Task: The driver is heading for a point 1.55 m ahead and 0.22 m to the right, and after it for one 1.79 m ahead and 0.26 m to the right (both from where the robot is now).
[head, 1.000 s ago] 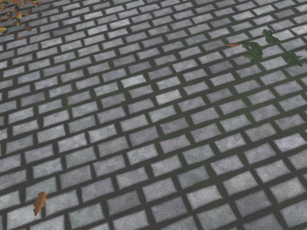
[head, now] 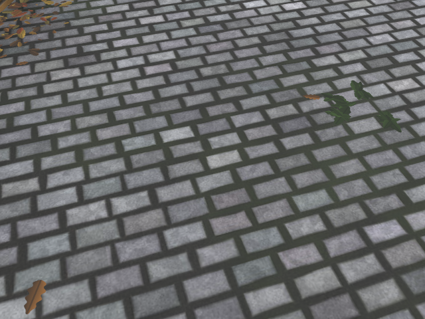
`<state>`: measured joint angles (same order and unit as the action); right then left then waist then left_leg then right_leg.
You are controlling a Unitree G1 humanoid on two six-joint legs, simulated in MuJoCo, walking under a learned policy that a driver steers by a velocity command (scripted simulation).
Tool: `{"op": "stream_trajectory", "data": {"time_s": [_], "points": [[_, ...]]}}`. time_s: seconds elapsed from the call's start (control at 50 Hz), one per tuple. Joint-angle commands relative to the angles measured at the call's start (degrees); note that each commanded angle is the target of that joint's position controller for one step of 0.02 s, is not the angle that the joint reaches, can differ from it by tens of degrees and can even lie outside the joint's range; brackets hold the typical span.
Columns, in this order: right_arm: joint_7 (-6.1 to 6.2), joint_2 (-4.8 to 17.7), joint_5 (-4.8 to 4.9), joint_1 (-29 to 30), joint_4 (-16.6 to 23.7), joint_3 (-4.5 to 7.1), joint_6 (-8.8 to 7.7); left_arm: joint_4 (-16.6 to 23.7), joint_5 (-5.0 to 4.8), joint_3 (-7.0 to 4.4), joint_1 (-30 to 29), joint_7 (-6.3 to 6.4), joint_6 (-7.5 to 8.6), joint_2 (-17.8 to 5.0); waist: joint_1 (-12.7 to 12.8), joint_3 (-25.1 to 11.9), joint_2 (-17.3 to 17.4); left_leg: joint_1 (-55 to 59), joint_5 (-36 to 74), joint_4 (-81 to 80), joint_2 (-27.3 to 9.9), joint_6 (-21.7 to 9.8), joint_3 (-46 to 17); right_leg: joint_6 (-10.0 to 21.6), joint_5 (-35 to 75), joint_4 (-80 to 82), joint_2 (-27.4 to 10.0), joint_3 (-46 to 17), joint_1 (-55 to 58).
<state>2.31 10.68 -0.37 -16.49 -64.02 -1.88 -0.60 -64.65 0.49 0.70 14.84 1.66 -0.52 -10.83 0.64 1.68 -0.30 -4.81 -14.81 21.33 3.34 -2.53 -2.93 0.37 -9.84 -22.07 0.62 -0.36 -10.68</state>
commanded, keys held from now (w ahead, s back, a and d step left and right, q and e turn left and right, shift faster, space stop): no key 0.92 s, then w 0.08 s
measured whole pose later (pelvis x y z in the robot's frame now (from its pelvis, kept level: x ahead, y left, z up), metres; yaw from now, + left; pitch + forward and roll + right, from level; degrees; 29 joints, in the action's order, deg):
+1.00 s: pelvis +0.02 +0.00 +0.00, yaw +0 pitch -1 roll +0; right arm 2.8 7.2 -0.7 -20.7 -65.5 -0.7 -0.9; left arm -67.4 0.7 0.1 17.8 2.3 -0.5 -7.9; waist 0.4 1.1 -0.3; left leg -4.5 -17.0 22.8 3.3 -2.9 -2.4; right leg 0.6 -13.4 -25.4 0.5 -0.7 -11.3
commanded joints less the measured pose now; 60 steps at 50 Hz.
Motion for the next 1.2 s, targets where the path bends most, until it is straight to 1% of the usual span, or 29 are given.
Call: {"op": "stream_trajectory", "data": {"time_s": [0.02,0.4,0.92,0.94,0.96,0.98,1.0,1.02,1.04,1.06,1.08,1.1,1.12,1.16,1.18,1.2], "points": [[0.25,5.0,-0.02,-3.6,0.3,0.81,-0.30,0.1,-0.01,-0.73,3.2,0.27,0.22,-4.9,0.1,2.2,0.5,-6.0,8.9,-4.3,-7.2,-1.4,-5.6,1.6,5.7,2.2,-5.4,-5.1,2.8],[0.60,2.5,-0.10,-6.3,-1.2,1.06,-0.36,-2.0,0.00,-0.74,4.7,0.74,0.23,-2.8,-0.1,2.8,0.5,-5.7,9.7,-3.7,-7.2,-1.3,-5.1,1.7,5.9,1.7,-5.3,-5.0,2.2],[0.76,0.6,-0.16,-8.6,-1.6,1.44,-0.60,-2.7,-0.03,-0.96,6.4,0.98,0.31,-1.1,-0.1,3.5,0.6,-5.6,10.2,-3.6,-7.3,-1.3,-4.8,1.6,6.1,1.3,-5.3,-4.8,2.1],[0.73,0.4,-0.25,-9.2,-1.7,1.38,-0.59,-2.8,0.04,-0.85,6.7,0.96,0.28,-0.7,-0.3,2.4,0.8,-5.2,5.3,-4.5,-6.9,-1.5,-4.8,1.6,2.5,1.6,-4.8,-4.5,2.5],[0.70,1.0,-0.36,-9.4,-1.7,1.65,-0.48,-2.6,0.16,-0.99,6.3,0.90,0.20,-0.9,-0.5,3.1,1.2,-5.8,-1.2,-5.3,-6.4,-2.0,-5.2,1.8,-2.2,0.8,-3.8,-3.9,1.6],[0.65,2.3,-0.39,-9.8,-1.6,2.27,-0.25,-2.1,0.30,-1.25,5.8,0.77,0.10,-1.3,-0.8,4.0,2.5,-6.6,-10.0,-6.0,-6.3,-3.1,-6.4,2.2,-8.5,-1.7,-2.0,-2.5,-0.2],[0.54,3.7,-0.38,-10.5,-1.4,2.92,0.04,-1.4,0.54,-1.47,5.1,0.50,0.04,-1.3,-1.4,5.4,4.7,-7.1,-19.8,-7.2,-7.3,-4.8,-9.1,2.7,-15.0,-5.4,0.0,-0.7,-3.7],[0.43,4.6,-0.36,-12.2,-1.5,3.47,0.26,-0.2,0.96,-1.54,3.6,0.12,0.12,-1.0,-2.5,7.7,6.6,-6.8,-27.9,-9.7,-9.9,-6.8,-13.6,2.8,-18.3,-9.9,1.5,0.9,-9.2],[0.36,5.4,-0.33,-14.0,-1.7,3.95,0.31,1.1,1.48,-1.36,1.9,-0.27,0.42,-0.1,-3.5,10.2,8.4,-6.1,-33.0,-12.5,-13.8,-9.1,-18.5,2.9,-18.3,-14.4,1.9,3.0,-14.2],[0.29,5.5,-0.43,-14.7,-1.7,4.28,0.12,2.5,1.99,-1.25,0.3,-0.58,0.99,0.5,-4.0,12.5,9.0,-6.5,-33.3,-13.9,-17.3,-11.2,-22.3,3.0,-16.2,-18.2,0.1,3.8,-17.0],[0.20,5.4,-0.75,-14.9,-1.6,4.45,-0.27,3.8,1.92,-1.43,-1.1,-0.83,1.67,0.1,-4.1,13.4,8.6,-5.8,-30.4,-14.6,-19.0,-12.5,-24.0,3.3,-15.8,-21.1,-1.4,3.3,-19.9],[0.08,5.6,-1.16,-15.1,-1.5,4.70,-0.77,5.0,1.75,-1.74,-2.2,-1.11,2.35,-0.6,-4.2,13.3,7.8,-3.5,-26.1,-14.4,-19.8,-13.2,-24.3,3.5,-16.7,-23.2,-2.3,2.6,-22.8],[-0.01,5.9,-1.34,-15.0,-1.3,4.94,-1.29,6.0,1.55,-2.02,-2.7,-1.44,3.04,-1.2,-3.8,12.7,7.1,-1.3,-21.5,-13.6,-19.9,-13.3,-23.3,3.7,-16.9,-23.1,-3.2,2.1,-24.3],[-0.13,6.1,-1.07,-13.6,-0.7,5.23,-2.21,7.3,0.77,-2.56,-2.7,-2.07,4.15,-1.7,-2.5,10.8,6.5,-0.4,-12.9,-11.7,-18.3,-12.0,-19.0,3.9,-14.9,-18.3,-3.1,2.7,-20.8],[-0.20,6.2,-0.81,-12.2,-0.2,5.34,-2.51,7.3,0.40,-2.82,-1.1,-2.30,4.46,-1.6,-1.1,9.6,6.5,-2.5,-9.5,-10.3,-17.1,-11.0,-16.4,4.0,-12.1,-14.7,-2.2,3.7,-15.5],[-0.27,6.4,-0.29,-9.6,0.6,5.39,-2.68,6.1,0.08,-3.01,3.6,-2.42,4.64,-0.8,1.9,8.4,6.0,-7.8,-6.7,-7.5,-15.1,-9.5,-12.7,4.2,-7.5,-9.0,-0.6,5.5,-5.6]]}}
Velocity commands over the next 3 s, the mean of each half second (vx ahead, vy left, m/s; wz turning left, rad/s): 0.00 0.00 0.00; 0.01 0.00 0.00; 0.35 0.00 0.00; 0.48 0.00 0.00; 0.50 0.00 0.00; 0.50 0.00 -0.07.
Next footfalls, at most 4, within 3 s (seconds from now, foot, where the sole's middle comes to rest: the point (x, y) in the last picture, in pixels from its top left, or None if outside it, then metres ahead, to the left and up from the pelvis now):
1.24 right None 0.14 -0.12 -0.78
1.72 left None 0.48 0.00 -0.78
2.28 right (265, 243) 0.80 -0.15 -0.78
2.82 left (217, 176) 1.10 0.02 -0.78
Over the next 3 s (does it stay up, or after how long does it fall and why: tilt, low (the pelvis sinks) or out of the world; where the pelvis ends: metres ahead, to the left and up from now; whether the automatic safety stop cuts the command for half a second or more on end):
stays up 1.03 -0.04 0.00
